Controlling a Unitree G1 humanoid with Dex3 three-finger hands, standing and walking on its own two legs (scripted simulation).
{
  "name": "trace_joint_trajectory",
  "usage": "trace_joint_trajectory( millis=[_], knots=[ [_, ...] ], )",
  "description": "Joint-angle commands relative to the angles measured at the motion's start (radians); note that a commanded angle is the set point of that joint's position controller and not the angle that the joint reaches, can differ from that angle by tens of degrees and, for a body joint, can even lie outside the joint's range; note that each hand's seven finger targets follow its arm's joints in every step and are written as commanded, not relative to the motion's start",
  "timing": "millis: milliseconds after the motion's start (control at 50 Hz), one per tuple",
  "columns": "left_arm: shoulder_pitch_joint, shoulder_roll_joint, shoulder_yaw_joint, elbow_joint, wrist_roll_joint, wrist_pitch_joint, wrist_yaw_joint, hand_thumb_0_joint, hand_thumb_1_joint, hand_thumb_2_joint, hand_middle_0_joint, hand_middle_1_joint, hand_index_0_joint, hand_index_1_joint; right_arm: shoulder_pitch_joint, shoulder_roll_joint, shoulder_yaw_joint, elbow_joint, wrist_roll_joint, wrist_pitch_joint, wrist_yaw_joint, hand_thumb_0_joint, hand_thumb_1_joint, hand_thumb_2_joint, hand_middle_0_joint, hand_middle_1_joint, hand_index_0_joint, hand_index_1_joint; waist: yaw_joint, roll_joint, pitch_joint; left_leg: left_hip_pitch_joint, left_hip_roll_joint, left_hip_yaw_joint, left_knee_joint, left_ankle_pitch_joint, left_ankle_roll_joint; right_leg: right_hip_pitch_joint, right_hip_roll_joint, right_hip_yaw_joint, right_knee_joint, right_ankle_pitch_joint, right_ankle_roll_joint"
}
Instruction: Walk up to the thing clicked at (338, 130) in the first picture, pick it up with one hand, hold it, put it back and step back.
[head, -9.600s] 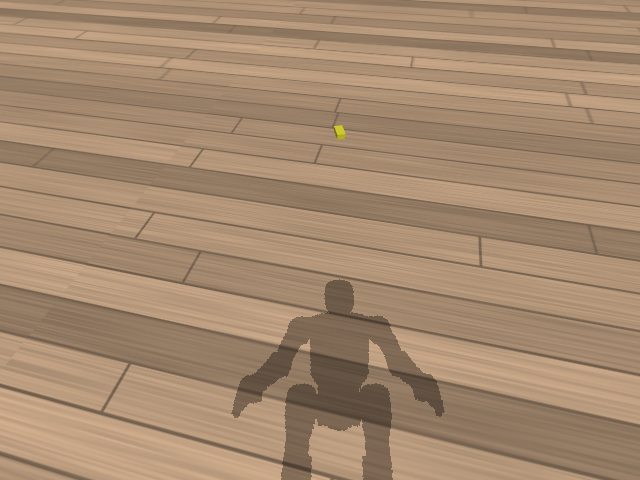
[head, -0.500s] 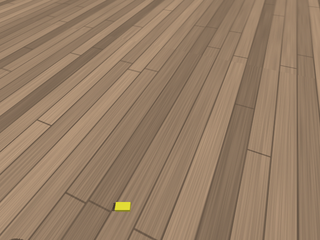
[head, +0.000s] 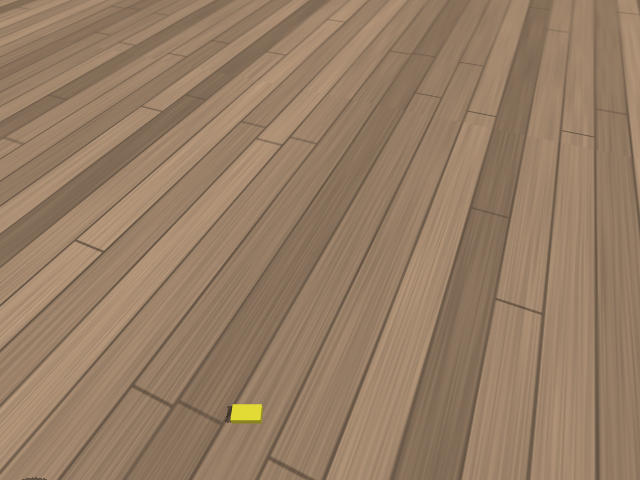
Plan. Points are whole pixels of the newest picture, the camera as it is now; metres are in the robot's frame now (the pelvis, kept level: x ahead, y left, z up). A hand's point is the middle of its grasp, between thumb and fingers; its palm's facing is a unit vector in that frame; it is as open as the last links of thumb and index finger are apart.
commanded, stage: stand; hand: left
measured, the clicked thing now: (247, 413) +0.45 +0.26 -0.77
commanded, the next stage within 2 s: none
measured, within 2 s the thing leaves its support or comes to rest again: neither
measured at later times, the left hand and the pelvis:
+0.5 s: hand out of the picture +0.07 +0.25 -0.16, palm faces -0.03 -0.94 -0.34, open 7.4 cm; pelvis +0.00 +0.00 +0.00, yaw +0 degrees
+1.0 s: hand out of the picture +0.07 +0.25 -0.16, palm faces -0.03 -0.94 -0.35, open 7.4 cm; pelvis +0.00 +0.00 +0.00, yaw +0 degrees
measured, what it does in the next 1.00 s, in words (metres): stands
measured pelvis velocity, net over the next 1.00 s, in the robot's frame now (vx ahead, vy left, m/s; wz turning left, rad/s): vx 0.00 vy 0.00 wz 0.00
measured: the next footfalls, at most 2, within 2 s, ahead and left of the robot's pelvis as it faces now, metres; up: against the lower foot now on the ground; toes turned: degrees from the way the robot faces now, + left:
none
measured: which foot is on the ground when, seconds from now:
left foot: down 0.00-1.00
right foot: down 0.00-1.00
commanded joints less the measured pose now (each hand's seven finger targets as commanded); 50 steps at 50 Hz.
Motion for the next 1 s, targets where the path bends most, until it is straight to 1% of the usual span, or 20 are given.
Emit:
trace_joint_trajectory(
  millis=[0, 120, 140, 160, 200, 260, 360, 440, 500, 520, 540, 620, 660, 740, 760, 800, 840, 920, 960, 980],
  knots=[
    [-0.034, 0.221, 0.044, -0.06, -0.004, -0.022, 0.017, 0.0, 0.9, 0.9, -0.2, -0.3, -0.2, -0.3, -0.032, -0.213, -0.043, -0.054, -0.001, -0.018, -0.017, 0.0, -0.9, -0.9, 0.2, 0.3, 0.2, 0.3, -0.006, -0.007, -0.083, 0.024, 0.096, -0.064, -0.029, 0.185, 0.045, 0.011, -0.108, 0.064, -0.042, 0.229, -0.045],
    [-0.036, 0.219, 0.046, -0.059, -0.006, -0.017, 0.015, 0.0, 0.9, 0.9, -0.2, -0.3, -0.2, -0.3, -0.027, -0.213, -0.042, -0.052, -0.003, -0.02, -0.018, 0.0, -0.9, -0.9, 0.2, 0.3, 0.2, 0.3, -0.004, 0.005, -0.063, 0.015, 0.095, -0.064, -0.046, 0.155, 0.043, -0.003, -0.103, 0.065, -0.044, 0.178, -0.045],
    [-0.025, 0.214, 0.044, -0.059, -0.004, -0.017, 0.014, 0.0, 0.9, 0.9, -0.2, -0.3, -0.2, -0.3, -0.036, -0.218, -0.043, -0.051, -0.002, -0.02, -0.018, 0.0, -0.9, -0.9, 0.2, 0.3, 0.2, 0.3, 0.003, 0.015, -0.059, 0.02, 0.095, -0.065, -0.047, 0.148, 0.043, -0.011, -0.1, 0.063, -0.048, 0.171, -0.043],
    [-0.027, 0.223, 0.046, -0.059, -0.002, -0.017, 0.015, 0.0, 0.9, 0.9, -0.2, -0.3, -0.2, -0.3, -0.038, -0.213, -0.044, -0.055, -0.003, -0.02, -0.018, 0.0, -0.9, -0.9, 0.2, 0.3, 0.2, 0.3, -0.001, -0.01, -0.072, 0.033, 0.101, -0.067, -0.044, 0.154, 0.045, -0.01, -0.101, 0.059, -0.041, 0.167, -0.048],
    [-0.032, 0.219, 0.045, -0.062, -0.003, -0.018, 0.015, 0.0, 0.9, 0.9, -0.2, -0.3, -0.2, -0.3, -0.029, -0.215, -0.045, -0.056, -0.001, -0.02, -0.017, 0.0, -0.9, -0.9, 0.2, 0.3, 0.2, 0.3, -0.003, -0.005, -0.085, 0.029, 0.098, -0.063, -0.039, 0.186, 0.045, 0.008, -0.104, 0.063, -0.037, 0.211, -0.049],
    [-0.03, 0.215, 0.045, -0.062, -0.003, -0.019, 0.015, 0.0, 0.9, 0.9, -0.2, -0.3, -0.2, -0.3, -0.029, -0.218, -0.045, -0.057, -0.001, -0.022, -0.02, 0.0, -0.9, -0.9, 0.2, 0.3, 0.2, 0.3, -0.003, 0.013, -0.088, 0.034, 0.098, -0.059, -0.031, 0.206, 0.047, 0.015, -0.108, 0.065, -0.033, 0.234, -0.047],
    [-0.022, 0.213, 0.042, -0.056, -0.004, -0.019, 0.016, 0.0, 0.9, 0.9, -0.2, -0.3, -0.2, -0.3, -0.033, -0.211, -0.044, -0.055, 0.002, -0.016, -0.016, 0.0, -0.9, -0.9, 0.2, 0.3, 0.2, 0.3, -0.003, -0.015, -0.041, 0.019, 0.094, -0.069, -0.044, 0.152, 0.043, -0.022, -0.098, 0.059, -0.053, 0.17, -0.042],
    [-0.032, 0.223, 0.048, -0.062, -0.004, -0.017, 0.014, 0.0, 0.9, 0.9, -0.2, -0.3, -0.2, -0.3, -0.027, -0.213, -0.044, -0.057, -0.002, -0.018, -0.017, 0.0, -0.9, -0.9, 0.2, 0.3, 0.2, 0.3, -0.006, 0.012, -0.064, 0.013, 0.093, -0.065, -0.05, 0.122, 0.045, -0.004, -0.103, 0.066, -0.049, 0.155, -0.048],
    [-0.028, 0.223, 0.047, -0.059, -0.001, -0.019, 0.015, 0.0, 0.9, 0.9, -0.2, -0.3, -0.2, -0.3, -0.038, -0.207, -0.043, -0.061, 0.0, -0.018, -0.017, 0.0, -0.9, -0.9, 0.2, 0.3, 0.2, 0.3, -0.002, -0.014, -0.073, 0.026, 0.099, -0.072, -0.04, 0.164, 0.046, -0.003, -0.102, 0.058, -0.042, 0.185, -0.047],
    [-0.025, 0.216, 0.045, -0.058, -0.004, -0.019, 0.015, 0.0, 0.9, 0.9, -0.2, -0.3, -0.2, -0.3, -0.03, -0.21, -0.042, -0.059, 0.001, -0.019, -0.016, 0.0, -0.9, -0.9, 0.2, 0.3, 0.2, 0.3, -0.004, -0.012, -0.057, 0.019, 0.094, -0.069, -0.042, 0.16, 0.044, -0.009, -0.103, 0.063, -0.051, 0.183, -0.044],
    [-0.031, 0.222, 0.047, -0.06, -0.004, -0.02, 0.015, 0.0, 0.9, 0.9, -0.2, -0.3, -0.2, -0.3, -0.025, -0.211, -0.043, -0.059, -0.001, -0.019, -0.017, 0.0, -0.9, -0.9, 0.2, 0.3, 0.2, 0.3, -0.006, -0.01, -0.074, 0.025, 0.097, -0.067, -0.041, 0.157, 0.045, 0.0, -0.104, 0.063, -0.045, 0.182, -0.047],
    [-0.027, 0.218, 0.046, -0.057, -0.005, -0.018, 0.015, 0.0, 0.9, 0.9, -0.2, -0.3, -0.2, -0.3, -0.027, -0.211, -0.041, -0.059, -0.001, -0.017, -0.017, 0.0, -0.9, -0.9, 0.2, 0.3, 0.2, 0.3, -0.005, 0.004, -0.064, 0.013, 0.092, -0.065, -0.041, 0.139, 0.045, 0.002, -0.104, 0.064, -0.052, 0.172, -0.045],
    [-0.022, 0.22, 0.048, -0.059, -0.003, -0.017, 0.014, 0.0, 0.9, 0.9, -0.2, -0.3, -0.2, -0.3, -0.031, -0.216, -0.043, -0.061, -0.001, -0.019, -0.018, 0.0, -0.9, -0.9, 0.2, 0.3, 0.2, 0.3, 0.0, 0.006, -0.078, 0.031, 0.096, -0.068, -0.039, 0.166, 0.047, 0.002, -0.103, 0.062, -0.041, 0.194, -0.048],
    [-0.023, 0.212, 0.045, -0.057, -0.003, -0.016, 0.014, 0.0, 0.9, 0.9, -0.2, -0.3, -0.2, -0.3, -0.035, -0.216, -0.042, -0.06, 0.0, -0.021, -0.019, 0.0, -0.9, -0.9, 0.2, 0.3, 0.2, 0.3, 0.001, 0.004, -0.064, 0.03, 0.098, -0.071, -0.041, 0.184, 0.042, -0.013, -0.099, 0.056, -0.036, 0.191, -0.045],
    [-0.024, 0.216, 0.047, -0.057, -0.005, -0.016, 0.014, 0.0, 0.9, 0.9, -0.2, -0.3, -0.2, -0.3, -0.022, -0.216, -0.042, -0.059, 0.0, -0.02, -0.02, 0.0, -0.9, -0.9, 0.2, 0.3, 0.2, 0.3, -0.002, 0.004, -0.065, 0.021, 0.097, -0.067, -0.042, 0.16, 0.046, 0.0, -0.104, 0.063, -0.043, 0.177, -0.046],
    [-0.027, 0.216, 0.046, -0.057, -0.003, -0.016, 0.014, 0.0, 0.9, 0.9, -0.2, -0.3, -0.2, -0.3, -0.032, -0.216, -0.041, -0.061, -0.001, -0.021, -0.019, 0.0, -0.9, -0.9, 0.2, 0.3, 0.2, 0.3, -0.001, 0.003, -0.069, 0.025, 0.097, -0.07, -0.038, 0.181, 0.047, 0.005, -0.105, 0.061, -0.039, 0.202, -0.046],
    [-0.027, 0.218, 0.048, -0.056, -0.004, -0.017, 0.015, 0.0, 0.9, 0.9, -0.2, -0.3, -0.2, -0.3, -0.028, -0.217, -0.042, -0.061, 0.0, -0.019, -0.019, 0.0, -0.9, -0.9, 0.2, 0.3, 0.2, 0.3, -0.002, -0.008, -0.067, 0.025, 0.093, -0.067, -0.039, 0.163, 0.045, 0.0, -0.103, 0.061, -0.042, 0.186, -0.045],
    [-0.02, 0.214, 0.045, -0.057, -0.003, -0.019, 0.014, 0.0, 0.9, 0.9, -0.2, -0.3, -0.2, -0.3, -0.026, -0.212, -0.04, -0.06, 0.001, -0.018, -0.018, 0.0, -0.9, -0.9, 0.2, 0.3, 0.2, 0.3, -0.002, -0.002, -0.066, 0.033, 0.095, -0.065, -0.031, 0.178, 0.046, -0.005, -0.105, 0.06, -0.047, 0.209, -0.043],
    [-0.029, 0.221, 0.049, -0.059, -0.004, -0.018, 0.015, 0.0, 0.9, 0.9, -0.2, -0.3, -0.2, -0.3, -0.02, -0.215, -0.041, -0.063, -0.001, -0.019, -0.019, 0.0, -0.9, -0.9, 0.2, 0.3, 0.2, 0.3, -0.005, 0.005, -0.073, 0.025, 0.093, -0.065, -0.036, 0.164, 0.046, 0.007, -0.106, 0.062, -0.043, 0.195, -0.047],
    [-0.029, 0.22, 0.048, -0.059, -0.004, -0.017, 0.015, 0.0, 0.9, 0.9, -0.2, -0.3, -0.2, -0.3, -0.033, -0.213, -0.041, -0.065, 0.0, -0.018, -0.019, 0.0, -0.9, -0.9, 0.2, 0.3, 0.2, 0.3, -0.002, 0.0, -0.071, 0.036, 0.097, -0.068, -0.035, 0.181, 0.046, -0.001, -0.104, 0.06, -0.037, 0.205, -0.05]
  ],
)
